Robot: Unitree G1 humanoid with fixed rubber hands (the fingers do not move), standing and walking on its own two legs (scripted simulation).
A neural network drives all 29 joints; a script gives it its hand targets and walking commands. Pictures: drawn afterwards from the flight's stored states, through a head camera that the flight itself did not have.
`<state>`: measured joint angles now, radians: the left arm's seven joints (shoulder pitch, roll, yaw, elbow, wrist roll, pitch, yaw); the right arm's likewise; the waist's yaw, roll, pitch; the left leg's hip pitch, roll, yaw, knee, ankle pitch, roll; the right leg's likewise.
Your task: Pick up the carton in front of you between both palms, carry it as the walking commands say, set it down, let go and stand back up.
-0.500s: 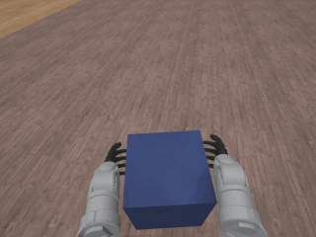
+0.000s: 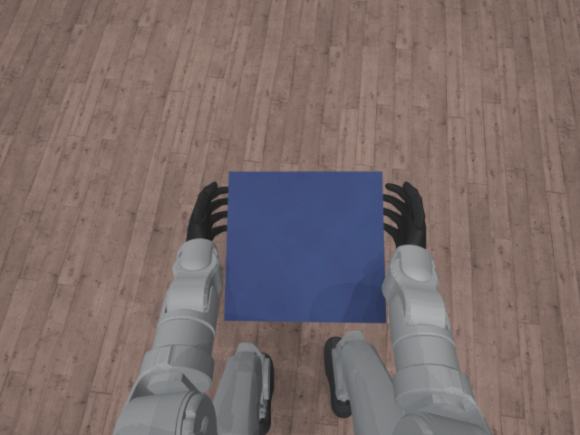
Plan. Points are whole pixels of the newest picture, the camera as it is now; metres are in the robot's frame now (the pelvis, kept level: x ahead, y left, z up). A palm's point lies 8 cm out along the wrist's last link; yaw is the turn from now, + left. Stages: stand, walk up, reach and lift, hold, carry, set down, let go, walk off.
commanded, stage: set down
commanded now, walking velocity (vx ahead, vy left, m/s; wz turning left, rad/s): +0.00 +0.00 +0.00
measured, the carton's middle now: (303, 248) +0.38 -0.02 -0.18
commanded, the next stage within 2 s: none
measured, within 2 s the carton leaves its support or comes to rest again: rests again in 1.78 s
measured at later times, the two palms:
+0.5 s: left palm (229, 231) +0.44 +0.11 -0.23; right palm (387, 244) +0.39 -0.17 -0.21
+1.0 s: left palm (244, 231) +0.48 +0.11 -0.39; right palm (370, 253) +0.41 -0.18 -0.37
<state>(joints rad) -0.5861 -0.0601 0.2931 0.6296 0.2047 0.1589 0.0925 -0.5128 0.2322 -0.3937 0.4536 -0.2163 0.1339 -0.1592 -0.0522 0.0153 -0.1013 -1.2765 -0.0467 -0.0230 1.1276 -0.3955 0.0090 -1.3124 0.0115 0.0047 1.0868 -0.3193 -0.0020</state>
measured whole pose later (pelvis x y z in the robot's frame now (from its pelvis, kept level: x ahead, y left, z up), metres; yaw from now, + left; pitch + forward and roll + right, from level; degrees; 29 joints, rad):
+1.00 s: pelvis -0.04 +0.01 -0.24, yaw -1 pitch +45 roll -2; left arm -1.25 0.20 0.11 1.02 0.06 0.19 0.14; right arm -1.00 0.09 -0.52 0.63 -0.09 0.17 -0.20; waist -0.10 0.01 0.02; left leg -2.23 -0.06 0.01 2.01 -0.56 0.03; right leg -2.26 0.01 0.00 1.93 -0.46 0.03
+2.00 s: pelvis -0.04 +0.01 -0.30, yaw -3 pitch +42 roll -4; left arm -1.42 0.21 0.16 1.14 0.18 0.12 0.01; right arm -1.22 -0.13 -0.58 0.94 -0.03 0.11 -0.07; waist -0.11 -0.07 0.16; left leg -2.32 -0.06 -0.02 2.22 -0.63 0.03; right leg -2.35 0.07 -0.01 2.11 -0.51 0.06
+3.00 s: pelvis -0.04 +0.00 -0.21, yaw -2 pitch +44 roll -3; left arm -1.24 0.43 0.07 1.04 -0.06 0.12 -0.01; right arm -0.96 -0.09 -0.29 0.71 0.13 0.10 -0.17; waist -0.14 0.01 0.03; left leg -2.11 -0.05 -0.03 1.93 -0.59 0.01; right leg -2.14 0.07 0.01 1.85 -0.47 0.04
